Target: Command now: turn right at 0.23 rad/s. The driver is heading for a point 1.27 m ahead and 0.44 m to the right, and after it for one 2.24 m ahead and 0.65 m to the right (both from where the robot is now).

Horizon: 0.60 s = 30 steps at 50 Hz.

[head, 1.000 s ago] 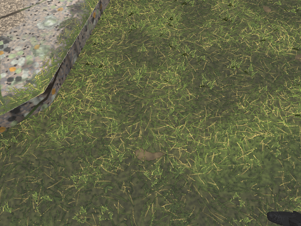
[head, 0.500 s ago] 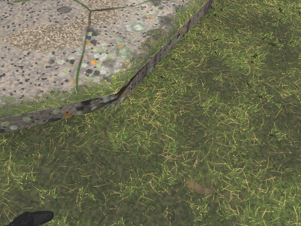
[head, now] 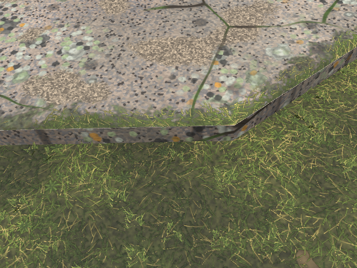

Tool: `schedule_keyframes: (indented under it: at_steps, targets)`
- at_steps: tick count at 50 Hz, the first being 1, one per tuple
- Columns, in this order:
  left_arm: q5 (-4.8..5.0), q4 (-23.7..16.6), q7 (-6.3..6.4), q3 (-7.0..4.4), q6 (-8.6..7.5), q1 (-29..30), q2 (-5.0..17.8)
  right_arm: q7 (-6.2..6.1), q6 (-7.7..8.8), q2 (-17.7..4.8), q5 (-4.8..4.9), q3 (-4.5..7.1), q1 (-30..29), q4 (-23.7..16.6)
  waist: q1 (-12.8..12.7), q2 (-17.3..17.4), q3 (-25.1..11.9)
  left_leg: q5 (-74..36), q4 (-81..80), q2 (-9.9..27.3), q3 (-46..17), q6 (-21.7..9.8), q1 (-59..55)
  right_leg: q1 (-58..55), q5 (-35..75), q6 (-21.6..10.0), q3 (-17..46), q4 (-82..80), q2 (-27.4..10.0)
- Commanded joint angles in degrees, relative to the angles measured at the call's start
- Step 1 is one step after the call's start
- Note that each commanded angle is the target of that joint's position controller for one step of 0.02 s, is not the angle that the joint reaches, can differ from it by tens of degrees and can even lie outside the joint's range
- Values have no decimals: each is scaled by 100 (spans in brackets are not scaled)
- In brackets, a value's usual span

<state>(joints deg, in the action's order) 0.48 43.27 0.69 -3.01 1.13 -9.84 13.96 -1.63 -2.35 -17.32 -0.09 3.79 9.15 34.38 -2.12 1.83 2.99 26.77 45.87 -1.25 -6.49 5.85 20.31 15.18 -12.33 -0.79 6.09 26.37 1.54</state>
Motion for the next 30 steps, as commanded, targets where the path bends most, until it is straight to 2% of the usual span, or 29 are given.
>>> schedule_keyframes:
  at_steps: [1, 3, 4, 5, 6, 7, 8, 9, 10, 12, 14, 16, 18, 21, 22, 23, 24, 25, 26, 27, 28, 29, 30]
  targets:
    - [106, -427, -5, -396, -12, 161, 1474, -39, 162, -494, 92, 164, -64, -383, 63, -1395, -600, -372, -1426, -335, 352, -10, -197, -871, 2041, -1145, 1731, -480, -1002]
    - [249, -500, 32, -392, -3, 336, 1367, -43, 217, -511, 97, 205, 348, -199, 353, -1294, -709, -1361, -2713, -296, 294, -261, -941, -667, 2045, -915, 1933, -288, -880]
    - [266, -516, 70, -362, -12, 273, 1200, -62, 233, -692, 77, 264, 514, -145, 360, -1107, -905, -1827, -2765, 82, 129, -423, -1736, -90, 1484, -628, 1813, -87, -719]
    - [209, -616, 72, -281, -50, 281, 864, -109, 204, -1056, -59, 356, 719, -145, 365, -88, -1107, -2880, -2538, 1143, -630, -902, -2458, 871, 293, -239, 1175, 853, -335]
    - [199, -738, 63, -269, -100, 218, 768, -48, 156, -1276, -224, 434, 550, -62, 268, 1553, -881, -4012, -2644, 2170, -1612, -1754, -2183, 1852, -1856, 122, 64, 1647, 346]
    - [134, -578, 61, -419, -104, 17, 1216, -45, 193, -818, -301, 311, 273, -252, 311, 1047, -847, -4547, -2659, 2455, -1551, -2095, -2008, 1924, -2425, 374, 52, 3054, 16]
    - [177, -460, 47, -497, -53, -121, 1291, -73, 218, -523, -269, 215, -34, -312, 164, 745, -746, -4528, -2615, 2182, -1066, -1934, -1853, 1977, -2175, 450, -4, 3681, -71]
    - [174, -356, 80, -502, 56, -277, 1163, -96, 242, -417, -183, 185, -338, -357, 29, 606, -633, -4361, -2541, 1833, -573, -1706, -1774, 2042, -1848, 557, -74, 4007, -149]
    - [147, -369, 86, -480, 140, -290, 1075, -106, 273, -382, -76, 178, -457, -339, 38, 654, -486, -4426, -2516, 1730, -288, -1623, -1779, 2265, -1487, 651, -109, 4179, -253]
    - [146, -569, 37, -395, 202, -52, 851, -143, 265, -436, -77, 206, -334, -249, 163, 706, -348, -4465, -2596, 1568, 164, -1659, -1695, 2352, -1058, 789, -384, 4003, -366]
    - [154, -827, -46, -320, 195, 267, 737, -173, 222, -511, -100, 251, -117, -156, 359, 712, -398, -4282, -2612, 1668, 315, -1754, -1961, 2407, -853, 834, -533, 3440, -497]
    - [128, -1012, -146, -266, 190, 405, 672, -157, 193, -675, -85, 314, -72, -106, 436, 702, -485, -4170, -2588, 1798, 483, -1780, -2012, 2124, -833, 763, -657, 2853, -591]
    - [112, -1130, -227, -266, 203, 382, 716, -93, 197, -870, -34, 387, -160, -93, 399, 710, -537, -4244, -2537, 1907, 706, -1742, -1817, 1650, -800, 616, -856, 2343, -596]
    - [124, -1213, -292, -358, 315, 244, 891, 50, 281, -977, 132, 453, -236, -40, 302, 766, -547, -4231, -2206, 2007, 995, -1532, -1668, 1041, -682, 349, -1137, 1616, -461]
    - [133, -1214, -304, -396, 351, 133, 923, 82, 312, -967, 186, 461, -277, -18, 210, 748, -570, -4184, -1953, 2011, 1111, -1397, -1611, 759, -541, 228, -1210, 1248, -388]
    - [131, -1142, -283, -460, 363, -171, 971, 102, 332, -901, 236, 454, -321, 22, 7, 620, -656, -4157, -1414, 1889, 1378, -1167, -1364, 154, -128, 59, -1281, 669, -231]
    - [95, -994, -181, -609, 342, -731, 1261, 145, 370, -710, 218, 413, -47, 148, -223, 48, -915, -3834, -341, 1513, 1699, -782, -728, -979, 793, -250, -966, 67, -96]
    - [105, -1063, -49, -824, 287, -1104, 2134, 161, 403, -323, -67, 286, -81, -127, -186, -1767, -1026, -18, 1589, 734, 1870, -206, 1240, -2355, 3960, -987, 1261, -80, -1465]
    - [-145, -1288, -104, -772, 97, -827, 2296, 111, 432, -304, -167, 225, -450, -403, -206, -2048, -1764, 1495, 2830, 1, 607, -60, 2159, -2317, 3583, -2276, 3111, -389, -2429]
    - [-122, -1296, -166, -660, -51, -693, 1905, 80, 416, -617, -68, 288, -769, -362, -381, -1135, -1633, 1214, 3016, 204, 115, -177, 2249, -2115, 2806, -2149, 2588, -598, -2267]
    - [-30, -1209, -126, -590, -124, -510, 1702, 45, 423, -615, 4, 284, -885, -396, -199, -957, -1180, 710, 2764, 261, 54, -331, 2274, -1748, 2126, -1818, 2181, -654, -1926]
    - [90, -1224, -73, -540, -112, -214, 1542, -17, 413, -658, -44, 309, -781, -291, -12, -590, -907, 236, 2356, 371, 21, -364, 2230, -1442, 1650, -1504, 1882, -684, -1622]
    - [142, -1288, -7, -489, -66, 122, 1452, -57, 390, -757, -91, 350, -702, -270, 162, -658, -774, -127, 1998, 375, 8, -355, 1994, -1073, 1554, -1340, 1674, -708, -1432]
